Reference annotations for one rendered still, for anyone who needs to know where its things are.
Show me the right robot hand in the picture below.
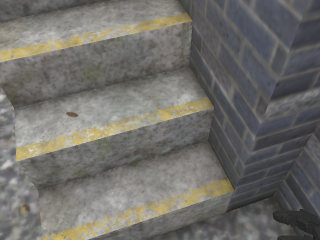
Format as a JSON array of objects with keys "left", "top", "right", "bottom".
[{"left": 272, "top": 209, "right": 320, "bottom": 240}]

